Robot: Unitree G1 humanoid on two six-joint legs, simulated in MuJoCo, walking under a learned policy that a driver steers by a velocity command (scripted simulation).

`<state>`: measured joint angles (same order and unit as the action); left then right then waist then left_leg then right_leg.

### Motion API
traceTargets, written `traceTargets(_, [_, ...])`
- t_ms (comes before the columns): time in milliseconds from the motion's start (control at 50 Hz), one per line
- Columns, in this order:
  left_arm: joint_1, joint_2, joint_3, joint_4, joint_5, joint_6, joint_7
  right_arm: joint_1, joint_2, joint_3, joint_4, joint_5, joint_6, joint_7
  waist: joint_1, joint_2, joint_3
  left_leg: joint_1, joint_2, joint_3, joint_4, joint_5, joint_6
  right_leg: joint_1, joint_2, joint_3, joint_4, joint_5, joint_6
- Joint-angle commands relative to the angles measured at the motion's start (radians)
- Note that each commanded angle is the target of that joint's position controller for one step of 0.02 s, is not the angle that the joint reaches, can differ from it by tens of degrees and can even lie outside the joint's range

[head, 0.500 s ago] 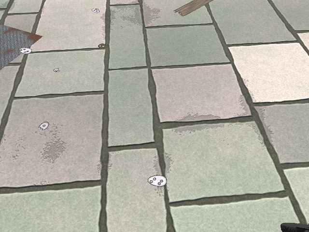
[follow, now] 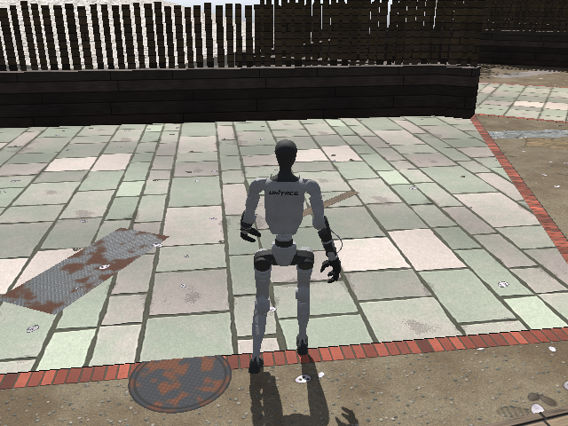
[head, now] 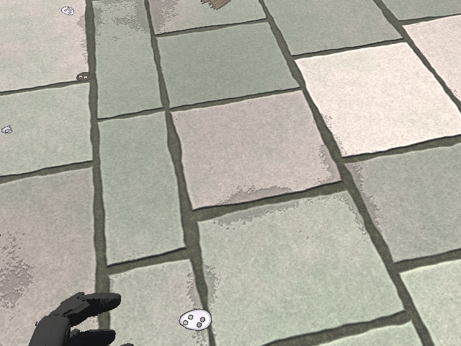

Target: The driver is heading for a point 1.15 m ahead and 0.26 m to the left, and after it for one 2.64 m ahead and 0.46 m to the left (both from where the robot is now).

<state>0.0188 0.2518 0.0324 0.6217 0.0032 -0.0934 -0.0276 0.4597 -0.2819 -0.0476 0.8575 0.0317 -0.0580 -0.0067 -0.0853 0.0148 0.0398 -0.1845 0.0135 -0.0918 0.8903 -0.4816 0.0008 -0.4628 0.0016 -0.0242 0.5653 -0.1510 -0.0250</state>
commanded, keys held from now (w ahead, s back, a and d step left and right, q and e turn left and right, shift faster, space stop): w+q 0.66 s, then w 0.14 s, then w+e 0.20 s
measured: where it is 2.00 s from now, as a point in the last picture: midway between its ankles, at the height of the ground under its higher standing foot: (150, 177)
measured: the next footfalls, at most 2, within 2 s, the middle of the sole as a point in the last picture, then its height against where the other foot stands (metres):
left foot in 0.46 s outside the picture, level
right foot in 0.96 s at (195, 253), level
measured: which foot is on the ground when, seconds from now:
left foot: up 0.00-0.44, down 0.46-0.98, up 1.00-1.00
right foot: down 0.00-0.46, up 0.48-0.94, down 0.96-1.00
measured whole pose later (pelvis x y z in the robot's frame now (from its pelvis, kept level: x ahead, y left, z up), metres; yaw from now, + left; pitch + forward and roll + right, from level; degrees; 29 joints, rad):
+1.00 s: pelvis +0.56 +0.12 +0.00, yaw +24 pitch +2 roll +0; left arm 0.09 0.29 0.04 0.71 -0.01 -0.11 -0.05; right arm 0.35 -0.31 -0.06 0.76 0.00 -0.04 -0.01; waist -0.05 0.01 0.02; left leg -0.11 -0.05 -0.10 0.74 -0.45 0.04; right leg -0.46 0.04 -0.02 0.55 -0.13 -0.06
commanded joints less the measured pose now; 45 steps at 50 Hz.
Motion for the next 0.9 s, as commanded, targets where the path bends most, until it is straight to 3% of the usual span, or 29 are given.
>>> traceTargets(20, [0.306, 0.149, 0.055, 0.043, -0.004, 0.011, 0.015, -0.091, -0.139, -0.029, -0.13, 0.019, -0.029, -0.004, 0.18, -0.156, -0.173, -0.586, 0.065, -0.018, 0.382, 0.059, 0.016, 0.62, -0.353, 0.465, -0.278, -0.197, -0.186])
traceTargets(40, [0.247, 0.117, 0.046, 0.048, 0.0, 0.008, 0.011, -0.121, -0.126, -0.03, -0.133, 0.004, -0.023, -0.005, 0.148, -0.123, -0.105, -0.554, 0.091, -0.01, 0.338, 0.119, 0.014, 0.5, -0.311, 0.373, -0.316, -0.119, -0.175])
traceTargets(80, [0.18, 0.088, 0.044, 0.059, 0.01, -0.008, 0.008, -0.093, -0.086, -0.031, -0.119, 0.001, 0.004, -0.002, 0.091, -0.146, -0.053, -0.453, 0.125, -0.015, 0.295, 0.191, 0.01, 0.351, -0.262, 0.234, -0.387, -0.015, -0.161])
traceTargets(100, [0.168, 0.088, 0.048, 0.069, 0.008, -0.017, 0.008, -0.09, -0.063, -0.028, -0.119, 0.001, 0.016, -0.001, 0.078, -0.133, -0.04, -0.442, 0.127, -0.011, 0.289, 0.209, 0.006, 0.319, -0.262, 0.19, -0.41, 0.037, -0.166])
traceTargets(140, [0.161, 0.108, 0.057, 0.091, 0.008, -0.031, 0.01, -0.123, -0.056, -0.028, -0.138, -0.004, 0.03, -0.002, 0.065, -0.097, -0.006, -0.476, 0.13, -0.023, 0.248, 0.267, -0.004, 0.295, -0.268, 0.114, -0.44, 0.129, -0.174])
traceTargets(180, [0.173, 0.125, 0.063, 0.111, 0.009, -0.033, 0.016, -0.17, -0.055, -0.027, -0.159, -0.01, 0.029, 0.002, 0.071, -0.075, 0.011, -0.511, 0.128, -0.03, 0.149, 0.366, -0.009, 0.315, -0.261, 0.044, -0.449, 0.185, -0.173])
traceTargets(240, [0.186, 0.155, 0.07, 0.128, 0.005, -0.026, 0.025, -0.269, -0.042, -0.016, -0.189, -0.01, 0.016, 0.026, 0.102, -0.056, 0.032, -0.473, 0.113, 0.025, -0.055, 0.521, 0.001, 0.33, -0.236, -0.061, -0.457, 0.212, -0.151])
traceTargets(340, [0.272, 0.207, 0.085, 0.171, -0.018, 0.004, 0.032, -0.429, -0.047, -0.008, -0.269, -0.008, 0.016, 0.059, 0.156, -0.033, 0.075, -0.509, 0.094, 0.093, -0.229, 0.495, 0.044, 0.494, -0.284, -0.125, -0.42, 0.258, -0.127])
traceTargets(360, [0.28, 0.216, 0.088, 0.176, -0.023, 0.013, 0.032, -0.442, -0.054, -0.011, -0.283, -0.009, 0.017, 0.064, 0.153, -0.037, 0.071, -0.505, 0.081, 0.112, -0.246, 0.454, 0.057, 0.53, -0.292, -0.137, -0.389, 0.322, -0.119])
traceTargets(400, [0.277, 0.247, 0.096, 0.176, -0.029, 0.029, 0.037, -0.414, -0.085, -0.027, -0.298, -0.011, 0.022, 0.068, 0.118, -0.074, 0.018, -0.408, 0.019, 0.171, -0.255, 0.348, 0.094, 0.575, -0.291, -0.169, -0.263, 0.642, -0.097])
traceTargets(420, [0.272, 0.26, 0.099, 0.173, -0.032, 0.038, 0.041, -0.343, -0.114, -0.043, -0.289, -0.011, 0.026, 0.067, 0.072, -0.091, -0.036, -0.305, -0.024, 0.2, -0.254, 0.298, 0.117, 0.578, -0.282, -0.184, -0.139, 0.797, -0.085])
traceTargets(440, [0.259, 0.259, 0.096, 0.168, -0.036, 0.046, 0.045, -0.2, -0.157, -0.07, -0.256, -0.008, 0.03, 0.059, -0.012, -0.082, -0.112, -0.104, -0.073, 0.215, -0.304, 0.323, 0.15, 0.517, -0.252, -0.211, 0.058, 0.841, -0.06])
traceTargets(460, [0.27, 0.229, 0.082, 0.155, -0.022, 0.043, 0.05, -0.025, -0.229, -0.106, -0.212, -0.005, 0.04, 0.04, -0.091, -0.02, -0.205, 0.21, -0.036, 0.1, -0.328, 0.351, 0.197, 0.298, -0.214, -0.211, 0.341, 0.627, -0.016])
traceTargets(480, [0.366, 0.075, 0.033, 0.097, 0.02, 0.02, 0.036, -0.048, -0.347, -0.123, -0.215, 0.005, 0.037, 0.029, 0.034, 0.264, -0.274, 0.544, 0.232, -0.462, -0.402, 0.194, 0.374, -0.174, -0.015, -0.159, 0.716, -0.34, 0.054])
traceTargets(500, [0.286, 0.135, 0.034, 0.087, -0.008, -0.02, 0.023, -0.021, -0.279, -0.098, -0.257, -0.004, 0.019, 0.035, -0.028, 0.155, -0.437, 0.612, 0.323, -0.768, -0.566, 0.053, 0.436, -0.284, 0.031, 0.1, 0.845, -0.46, 0.046])
traceTargets(520, [0.175, 0.194, 0.05, 0.052, -0.048, -0.039, 0.014, -0.049, -0.219, -0.08, -0.244, -0.016, 0.004, 0.039, -0.048, 0.093, -0.299, 0.531, 0.3, -0.632, -0.602, 0.11, 0.375, -0.368, -0.018, 0.123, 0.834, -0.363, 0.025])
traceTargets(540, [0.155, 0.178, 0.042, 0.042, -0.043, -0.05, 0.018, -0.101, -0.197, -0.073, -0.244, -0.013, -0.004, 0.039, -0.006, 0.03, -0.197, 0.387, 0.258, -0.508, -0.6, 0.2, 0.341, -0.352, -0.061, 0.115, 0.748, -0.274, 0.011])
traceTargets(560, [0.158, 0.175, 0.044, 0.054, -0.017, -0.052, 0.026, -0.172, -0.167, -0.064, -0.254, -0.015, -0.006, 0.036, 0.039, -0.012, -0.136, 0.247, 0.221, -0.413, -0.602, 0.317, 0.314, -0.29, -0.094, 0.115, 0.657, -0.221, 0.016])
traceTargets(600, [0.193, 0.185, 0.054, 0.063, 0.002, -0.03, 0.026, -0.236, -0.138, -0.051, -0.281, -0.033, -0.008, 0.029, 0.096, 0.019, -0.107, 0.089, 0.177, -0.326, -0.641, 0.467, 0.307, -0.17, -0.119, 0.121, 0.575, -0.167, 0.032])
traceTargets(640, [0.195, 0.157, 0.048, 0.064, 0.012, -0.011, 0.027, -0.231, -0.148, -0.054, -0.27, -0.026, -0.013, 0.02, 0.107, 0.011, -0.087, 0.007, 0.157, -0.26, -0.66, 0.566, 0.314, -0.142, -0.113, 0.097, 0.494, -0.135, 0.065])
traceTargets(680, [0.137, 0.128, 0.036, 0.048, 0.015, -0.001, 0.028, -0.209, -0.168, -0.058, -0.254, -0.023, -0.012, 0.006, 0.093, 0.013, -0.057, -0.04, 0.126, -0.192, -0.672, 0.586, 0.297, -0.148, -0.099, 0.079, 0.364, -0.025, 0.093])
traceTargets(740, [0.033, 0.092, 0.017, 0.034, 0.01, -0.006, 0.016, -0.169, -0.16, -0.053, -0.225, -0.019, -0.008, -0.004, 0.04, 0.046, -0.039, -0.076, 0.071, -0.108, -0.666, 0.502, 0.236, -0.068, -0.066, 0.058, 0.117, 0.218, 0.099])
traceTargets(800, [-0.047, 0.104, 0.016, 0.013, -0.007, -0.016, 0.002, -0.106, -0.171, -0.053, -0.187, -0.016, -0.009, -0.001, -0.001, 0.06, -0.016, -0.039, 0.106, -0.142, -0.658, 0.409, 0.223, -0.038, -0.046, 0.061, 0.013, 0.299, 0.082])
traceTargets(900, [-0.052, 0.143, 0.027, -0.002, -0.015, -0.023, -0.017, -0.076, -0.179, -0.055, -0.144, -0.02, 0.003, -0.001, 0.007, 0.093, 0.009, 0.183, 0.209, -0.178, -0.576, 0.552, 0.198, -0.112, -0.044, 0.05, -0.053, 0.114, -0.008])
Velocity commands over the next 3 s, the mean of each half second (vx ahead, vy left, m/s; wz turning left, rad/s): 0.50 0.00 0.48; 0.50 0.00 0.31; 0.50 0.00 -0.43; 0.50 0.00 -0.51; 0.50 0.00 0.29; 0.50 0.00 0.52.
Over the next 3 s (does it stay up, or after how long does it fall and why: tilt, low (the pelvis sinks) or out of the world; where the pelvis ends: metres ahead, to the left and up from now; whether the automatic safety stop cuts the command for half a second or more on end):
stays up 1.67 0.23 0.00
